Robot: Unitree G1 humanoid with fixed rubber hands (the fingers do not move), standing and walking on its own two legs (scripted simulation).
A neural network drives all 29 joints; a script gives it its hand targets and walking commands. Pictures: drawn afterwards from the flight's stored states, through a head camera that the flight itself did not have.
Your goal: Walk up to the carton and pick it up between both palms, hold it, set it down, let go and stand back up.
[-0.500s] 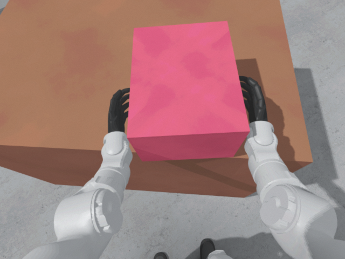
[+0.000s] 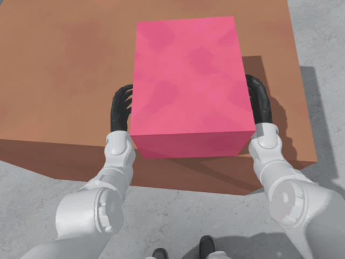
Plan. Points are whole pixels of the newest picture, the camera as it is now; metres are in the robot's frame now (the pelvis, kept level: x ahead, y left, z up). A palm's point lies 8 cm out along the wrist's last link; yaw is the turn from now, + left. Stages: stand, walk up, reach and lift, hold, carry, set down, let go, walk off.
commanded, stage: reach and lift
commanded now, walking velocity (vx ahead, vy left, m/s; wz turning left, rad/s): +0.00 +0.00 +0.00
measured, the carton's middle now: (187, 89) +0.52 -0.02 -0.01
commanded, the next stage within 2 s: none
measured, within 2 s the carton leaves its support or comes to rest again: leaves its support in 1.00 s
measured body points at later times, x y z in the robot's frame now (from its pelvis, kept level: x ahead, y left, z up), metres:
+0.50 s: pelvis -0.01 +0.00 -0.01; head +0.15 -0.02 +0.41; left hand +0.44 +0.15 -0.01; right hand +0.45 -0.18 +0.00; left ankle -0.03 +0.13 -0.72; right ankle +0.02 -0.10 -0.72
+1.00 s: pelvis -0.03 +0.00 -0.02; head +0.07 -0.02 +0.42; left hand +0.40 +0.15 +0.00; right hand +0.41 -0.18 +0.01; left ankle -0.03 +0.13 -0.72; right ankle +0.02 -0.10 -0.72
